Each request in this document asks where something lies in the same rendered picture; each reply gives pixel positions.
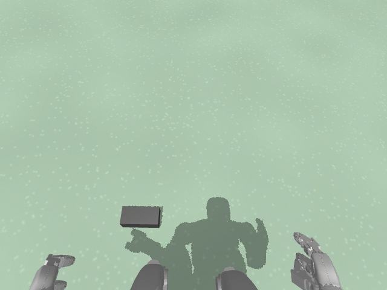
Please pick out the carton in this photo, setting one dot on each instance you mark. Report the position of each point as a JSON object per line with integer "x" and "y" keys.
{"x": 140, "y": 217}

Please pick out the left robot hand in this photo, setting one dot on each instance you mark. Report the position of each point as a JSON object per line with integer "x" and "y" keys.
{"x": 45, "y": 277}

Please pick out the right robot hand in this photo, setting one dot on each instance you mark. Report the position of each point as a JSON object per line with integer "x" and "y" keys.
{"x": 319, "y": 271}

